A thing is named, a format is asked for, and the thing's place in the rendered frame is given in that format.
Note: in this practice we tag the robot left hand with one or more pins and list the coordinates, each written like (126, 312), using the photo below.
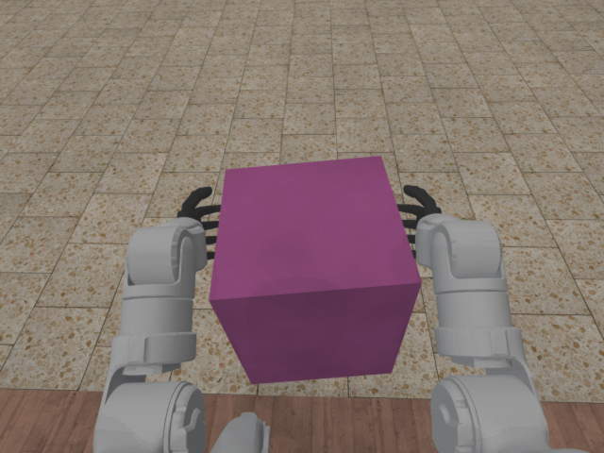
(189, 210)

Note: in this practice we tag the robot left forearm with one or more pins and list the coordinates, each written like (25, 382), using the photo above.
(157, 314)

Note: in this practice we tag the robot right forearm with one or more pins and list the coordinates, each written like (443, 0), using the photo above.
(475, 323)

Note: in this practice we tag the left robot upper arm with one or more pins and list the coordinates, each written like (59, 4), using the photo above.
(153, 417)

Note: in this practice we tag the robot right hand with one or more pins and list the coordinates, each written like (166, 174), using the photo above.
(429, 207)

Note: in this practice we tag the left robot thigh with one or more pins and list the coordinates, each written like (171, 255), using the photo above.
(243, 435)

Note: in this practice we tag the right robot upper arm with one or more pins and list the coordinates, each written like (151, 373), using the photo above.
(488, 414)

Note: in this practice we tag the carton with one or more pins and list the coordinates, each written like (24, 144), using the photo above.
(313, 274)

